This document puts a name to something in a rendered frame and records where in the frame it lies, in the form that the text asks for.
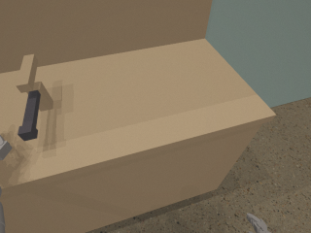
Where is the tap lever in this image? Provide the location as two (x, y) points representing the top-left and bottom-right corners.
(17, 90), (41, 142)

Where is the left robot hand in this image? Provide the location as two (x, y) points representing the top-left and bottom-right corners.
(0, 135), (12, 160)

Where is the right robot hand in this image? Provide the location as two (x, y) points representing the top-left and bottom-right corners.
(246, 213), (271, 233)

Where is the counter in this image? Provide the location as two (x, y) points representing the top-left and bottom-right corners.
(0, 0), (276, 233)

